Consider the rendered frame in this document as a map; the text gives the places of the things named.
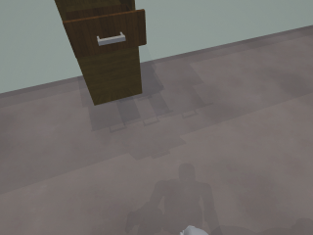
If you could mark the cabinet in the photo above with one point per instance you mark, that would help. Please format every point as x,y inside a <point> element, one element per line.
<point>112,75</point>

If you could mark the drawer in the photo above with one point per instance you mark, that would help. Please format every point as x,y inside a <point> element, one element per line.
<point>83,27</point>

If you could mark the handle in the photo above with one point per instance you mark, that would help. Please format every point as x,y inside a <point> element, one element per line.
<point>111,40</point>

